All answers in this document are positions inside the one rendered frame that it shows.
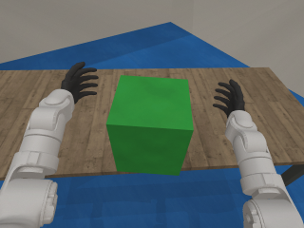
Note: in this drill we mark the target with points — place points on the left robot upper arm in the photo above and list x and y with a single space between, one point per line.
28 203

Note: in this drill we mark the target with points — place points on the robot right forearm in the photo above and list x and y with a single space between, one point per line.
259 178

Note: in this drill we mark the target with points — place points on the left robot hand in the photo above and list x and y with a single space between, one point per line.
74 78

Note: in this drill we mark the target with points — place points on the robot left forearm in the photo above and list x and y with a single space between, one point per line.
38 153

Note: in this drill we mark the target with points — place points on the right robot hand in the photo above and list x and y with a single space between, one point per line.
235 97

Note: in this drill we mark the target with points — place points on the carton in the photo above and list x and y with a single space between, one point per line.
150 124

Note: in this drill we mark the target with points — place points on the right robot upper arm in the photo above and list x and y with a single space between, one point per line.
270 213

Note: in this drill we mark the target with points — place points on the table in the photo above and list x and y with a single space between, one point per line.
86 149

